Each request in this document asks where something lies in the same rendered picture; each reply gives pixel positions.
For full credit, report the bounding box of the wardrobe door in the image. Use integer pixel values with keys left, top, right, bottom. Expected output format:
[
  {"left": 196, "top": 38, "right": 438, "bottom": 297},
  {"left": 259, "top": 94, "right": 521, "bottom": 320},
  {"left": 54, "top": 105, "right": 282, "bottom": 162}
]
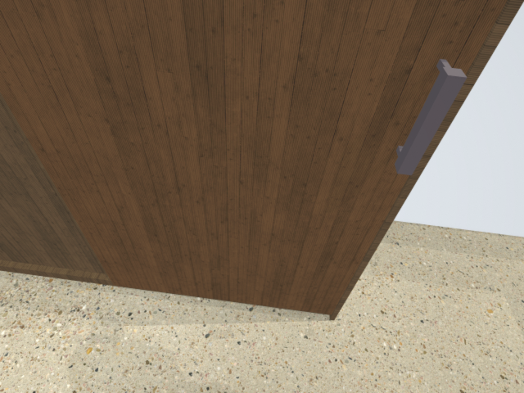
[
  {"left": 0, "top": 93, "right": 107, "bottom": 274},
  {"left": 0, "top": 0, "right": 508, "bottom": 314}
]

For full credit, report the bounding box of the handle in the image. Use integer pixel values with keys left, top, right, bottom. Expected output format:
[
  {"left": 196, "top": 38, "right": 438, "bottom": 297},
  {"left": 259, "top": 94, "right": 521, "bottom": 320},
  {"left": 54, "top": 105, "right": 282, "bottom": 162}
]
[{"left": 395, "top": 59, "right": 467, "bottom": 175}]

